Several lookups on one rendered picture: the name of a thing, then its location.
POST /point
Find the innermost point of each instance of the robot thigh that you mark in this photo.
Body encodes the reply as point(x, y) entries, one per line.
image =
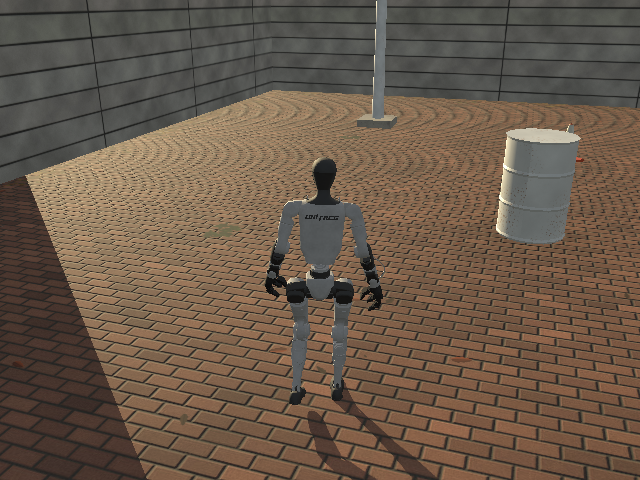
point(342, 295)
point(296, 296)

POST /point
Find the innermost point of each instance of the right robot thigh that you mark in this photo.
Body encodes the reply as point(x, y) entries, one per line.
point(342, 295)

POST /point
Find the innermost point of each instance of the robot right hand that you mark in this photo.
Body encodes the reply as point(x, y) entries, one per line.
point(376, 295)

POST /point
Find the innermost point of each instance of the robot right forearm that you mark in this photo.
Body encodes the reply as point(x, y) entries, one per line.
point(369, 269)

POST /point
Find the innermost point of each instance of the robot left upper arm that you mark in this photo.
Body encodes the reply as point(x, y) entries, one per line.
point(291, 209)

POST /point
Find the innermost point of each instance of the robot left forearm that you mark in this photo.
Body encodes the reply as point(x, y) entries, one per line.
point(274, 263)

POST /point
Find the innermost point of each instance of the left robot thigh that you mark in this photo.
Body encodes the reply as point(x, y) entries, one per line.
point(296, 296)

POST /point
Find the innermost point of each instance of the robot left hand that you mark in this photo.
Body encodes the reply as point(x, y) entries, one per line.
point(277, 282)

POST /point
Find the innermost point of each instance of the robot right upper arm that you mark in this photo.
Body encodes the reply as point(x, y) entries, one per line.
point(353, 212)

